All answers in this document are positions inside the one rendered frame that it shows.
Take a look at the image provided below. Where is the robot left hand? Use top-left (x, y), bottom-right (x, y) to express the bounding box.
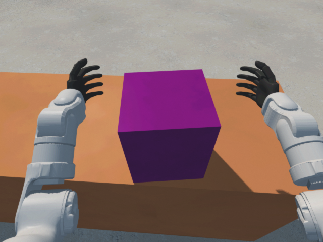
top-left (67, 58), bottom-right (103, 103)

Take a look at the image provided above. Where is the pedestal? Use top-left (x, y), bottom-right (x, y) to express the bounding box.
top-left (0, 72), bottom-right (323, 241)

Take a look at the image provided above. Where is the robot left upper arm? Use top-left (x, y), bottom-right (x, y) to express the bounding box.
top-left (3, 189), bottom-right (79, 242)

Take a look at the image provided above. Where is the robot right forearm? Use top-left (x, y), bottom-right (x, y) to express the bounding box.
top-left (261, 92), bottom-right (323, 190)

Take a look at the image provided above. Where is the carton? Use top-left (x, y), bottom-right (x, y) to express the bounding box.
top-left (118, 69), bottom-right (221, 183)

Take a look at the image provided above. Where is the robot right hand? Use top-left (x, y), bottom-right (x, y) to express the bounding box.
top-left (236, 60), bottom-right (279, 108)

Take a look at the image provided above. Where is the robot left forearm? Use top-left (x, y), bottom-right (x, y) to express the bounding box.
top-left (15, 89), bottom-right (86, 234)

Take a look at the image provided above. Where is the robot right upper arm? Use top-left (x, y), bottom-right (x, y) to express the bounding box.
top-left (295, 190), bottom-right (323, 242)

